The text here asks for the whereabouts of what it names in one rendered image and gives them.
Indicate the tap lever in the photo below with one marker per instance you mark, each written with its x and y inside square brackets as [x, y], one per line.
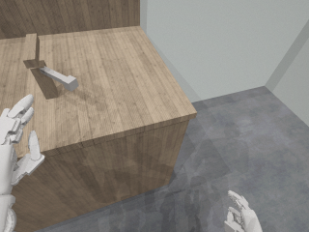
[70, 82]

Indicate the robot right hand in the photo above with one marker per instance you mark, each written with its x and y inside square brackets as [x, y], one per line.
[246, 219]

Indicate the robot left hand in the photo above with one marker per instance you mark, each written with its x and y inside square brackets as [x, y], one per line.
[12, 123]

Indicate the counter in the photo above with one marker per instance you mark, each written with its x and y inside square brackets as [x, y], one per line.
[117, 135]

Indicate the robot left forearm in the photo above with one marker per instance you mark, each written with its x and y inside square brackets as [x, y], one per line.
[7, 214]

